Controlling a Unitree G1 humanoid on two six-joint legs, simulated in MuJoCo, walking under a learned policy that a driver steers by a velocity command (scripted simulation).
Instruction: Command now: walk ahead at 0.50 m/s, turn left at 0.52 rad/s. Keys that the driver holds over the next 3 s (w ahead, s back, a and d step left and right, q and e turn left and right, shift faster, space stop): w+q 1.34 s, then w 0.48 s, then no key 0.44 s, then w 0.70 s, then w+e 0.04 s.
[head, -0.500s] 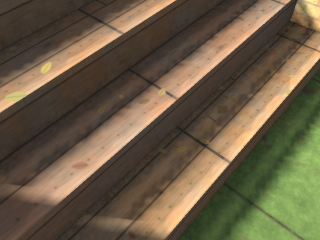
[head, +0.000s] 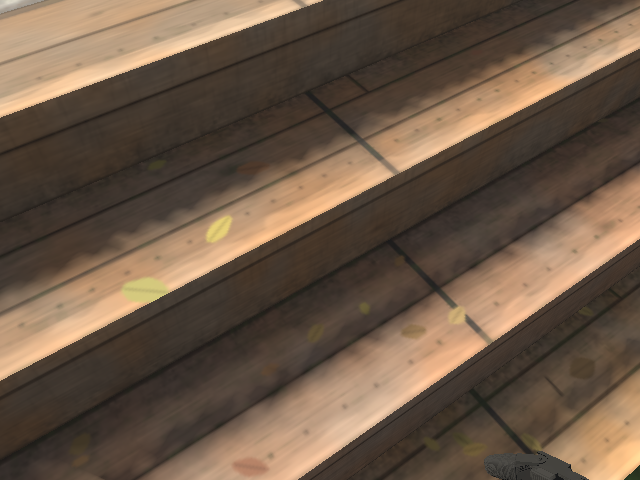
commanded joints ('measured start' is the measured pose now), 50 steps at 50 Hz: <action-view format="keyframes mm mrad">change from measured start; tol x64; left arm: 1 -52 134 56 -154 -35 -79 -75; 24 -876 -194 -162 -703 29 -147 -111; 29 187 323 76 -367 86 -71 4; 50 308 97 -17 86 27 -31 34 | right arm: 1 408 -250 -95 99 -14 -2 -15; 22 847 -26 -58 378 40 54 -57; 50 -411 77 81 -157 69 21 34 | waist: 1 -90 130 -349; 50 129 -89 -13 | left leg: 1 884 261 -1050 -981 150 179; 13 406 56 -414 -1117 393 42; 23 1182 257 -664 -1096 766 80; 27 617 166 -491 -912 2039 42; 29 338 -122 -513 -111 500 -15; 42 -456 2 -259 1026 597 8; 50 -569 164 -17 468 350 -71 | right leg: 1 -561 147 259 825 -32 0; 21 -1927 27 -98 1149 -276 63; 26 -138 154 -185 473 0 -46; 29 409 -372 1075 -373 -338 -236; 34 -406 -268 479 -408 -336 -120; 50 8 -268 -72 -748 93 -67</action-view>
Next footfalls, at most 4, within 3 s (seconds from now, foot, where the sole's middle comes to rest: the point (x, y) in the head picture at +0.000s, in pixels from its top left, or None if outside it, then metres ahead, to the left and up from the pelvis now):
0.54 right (343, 343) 0.60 -0.03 -0.45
1.12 left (165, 229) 0.71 0.26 -0.27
1.64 right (110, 13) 1.06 0.36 -0.09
2.16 left None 1.05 0.66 -0.09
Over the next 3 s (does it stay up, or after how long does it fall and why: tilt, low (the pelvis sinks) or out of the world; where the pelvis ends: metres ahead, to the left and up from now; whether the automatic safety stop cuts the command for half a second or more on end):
stays up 1.17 0.66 0.68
